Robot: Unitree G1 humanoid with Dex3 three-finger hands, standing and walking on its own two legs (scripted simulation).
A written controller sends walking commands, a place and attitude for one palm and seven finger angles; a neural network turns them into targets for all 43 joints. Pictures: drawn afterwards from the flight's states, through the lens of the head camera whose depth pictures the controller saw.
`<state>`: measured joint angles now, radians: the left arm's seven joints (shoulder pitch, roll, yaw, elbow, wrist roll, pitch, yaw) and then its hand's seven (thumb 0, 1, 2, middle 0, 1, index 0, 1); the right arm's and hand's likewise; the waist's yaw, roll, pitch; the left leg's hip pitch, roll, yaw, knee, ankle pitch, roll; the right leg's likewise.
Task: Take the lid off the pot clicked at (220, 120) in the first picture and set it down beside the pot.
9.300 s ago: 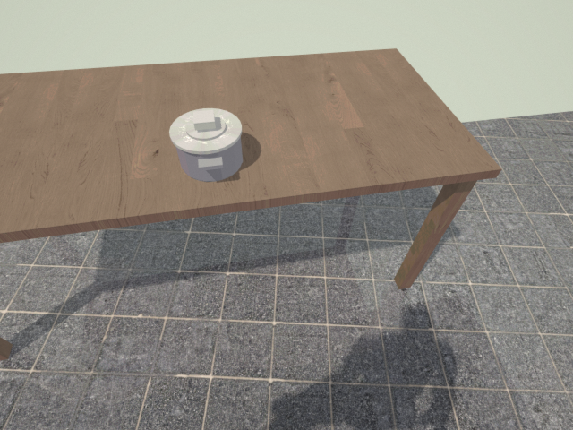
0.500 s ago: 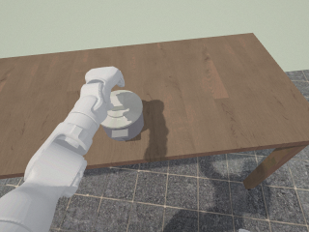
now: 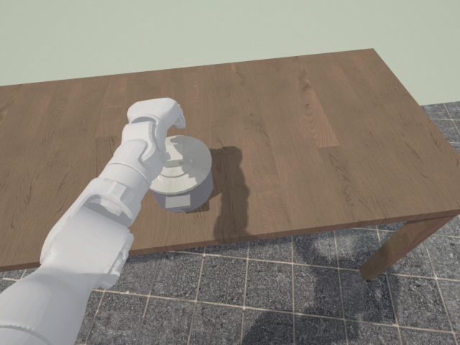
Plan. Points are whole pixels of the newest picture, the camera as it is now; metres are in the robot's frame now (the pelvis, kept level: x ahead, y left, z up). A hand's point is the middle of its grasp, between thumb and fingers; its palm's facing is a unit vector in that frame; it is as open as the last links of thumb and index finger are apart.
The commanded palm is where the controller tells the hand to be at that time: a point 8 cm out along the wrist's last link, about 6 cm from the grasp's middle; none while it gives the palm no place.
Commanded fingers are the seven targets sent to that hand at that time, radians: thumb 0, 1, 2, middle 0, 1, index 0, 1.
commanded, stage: move the open hand above the knob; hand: left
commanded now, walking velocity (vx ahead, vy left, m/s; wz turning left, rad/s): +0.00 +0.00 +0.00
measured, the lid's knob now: (172, 155) +0.50 +0.11 +0.01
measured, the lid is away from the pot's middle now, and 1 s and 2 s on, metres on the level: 0.00 0.00 0.00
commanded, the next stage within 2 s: lower the open fingers around the knob in 0.24 s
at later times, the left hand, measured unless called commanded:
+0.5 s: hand (170, 145) +0.46 +0.10 +0.08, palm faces -0.33 -0.07 -0.94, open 10.2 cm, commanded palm +0.47 +0.10 +0.14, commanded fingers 0.00 -0.27 1.32 -0.81 -0.08 -0.81 -0.08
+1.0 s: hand (166, 156) +0.47 +0.11 +0.05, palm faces -0.37 -0.07 -0.93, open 10.2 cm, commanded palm +0.47 +0.11 +0.10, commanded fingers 0.00 -0.27 1.32 -0.81 -0.08 -0.81 -0.08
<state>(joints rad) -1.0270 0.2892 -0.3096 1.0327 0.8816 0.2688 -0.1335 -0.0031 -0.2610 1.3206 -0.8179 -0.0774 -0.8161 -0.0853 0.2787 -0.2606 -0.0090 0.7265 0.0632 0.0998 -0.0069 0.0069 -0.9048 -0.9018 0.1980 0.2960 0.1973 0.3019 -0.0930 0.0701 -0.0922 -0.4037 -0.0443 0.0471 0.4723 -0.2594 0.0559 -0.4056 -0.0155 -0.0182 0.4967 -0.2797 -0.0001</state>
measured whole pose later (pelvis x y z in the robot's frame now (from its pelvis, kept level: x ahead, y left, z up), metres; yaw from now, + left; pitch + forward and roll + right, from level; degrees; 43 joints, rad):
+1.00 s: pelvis +0.00 +0.00 +0.00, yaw -1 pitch +13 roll +0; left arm -1.00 0.30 -0.27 1.12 0.90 0.22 -0.08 0.00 -0.26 1.32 -0.82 -0.08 -0.82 -0.09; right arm 0.29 -0.27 -0.01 0.74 0.06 0.09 -0.03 0.01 -0.90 -0.90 0.20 0.30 0.20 0.30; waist -0.12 0.06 -0.09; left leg -0.46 -0.03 0.06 0.51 -0.27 0.05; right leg -0.46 0.00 -0.01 0.52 -0.28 -0.01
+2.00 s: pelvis -0.01 -0.01 +0.00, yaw -1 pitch +13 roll +0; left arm -1.00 0.28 -0.26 1.14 0.90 0.24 -0.04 0.00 0.08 0.99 -0.56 -0.91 -0.58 -0.93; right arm 0.29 -0.26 -0.01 0.74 0.06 0.09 -0.03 0.01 -0.90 -0.90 0.20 0.30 0.20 0.30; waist -0.13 0.06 -0.10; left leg -0.47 -0.02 0.06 0.52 -0.27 0.04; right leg -0.48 0.01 -0.01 0.53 -0.28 -0.02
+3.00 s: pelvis -0.01 -0.01 +0.00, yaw -2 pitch +12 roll +0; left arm -0.98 0.28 -0.26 1.14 0.90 0.24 -0.03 -0.01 0.24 0.88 -0.48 -0.91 -0.91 -1.11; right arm 0.28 -0.26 -0.01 0.74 0.06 0.08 -0.03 0.01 -0.90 -0.90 0.20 0.30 0.20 0.30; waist -0.13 0.06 -0.10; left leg -0.46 -0.02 0.06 0.51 -0.27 0.05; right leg -0.46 0.01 0.00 0.52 -0.27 -0.01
